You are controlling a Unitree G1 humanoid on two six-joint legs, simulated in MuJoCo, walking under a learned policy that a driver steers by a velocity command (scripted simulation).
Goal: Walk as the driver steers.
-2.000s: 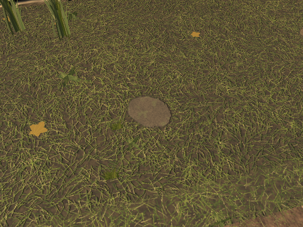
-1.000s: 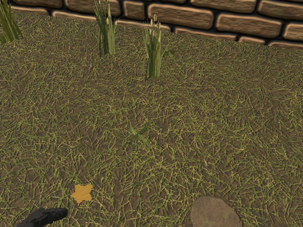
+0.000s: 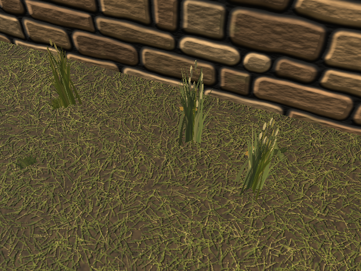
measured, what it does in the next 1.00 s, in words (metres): walks ahead: right foot, then left foot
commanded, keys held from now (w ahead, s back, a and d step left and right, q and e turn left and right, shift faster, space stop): no key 1.00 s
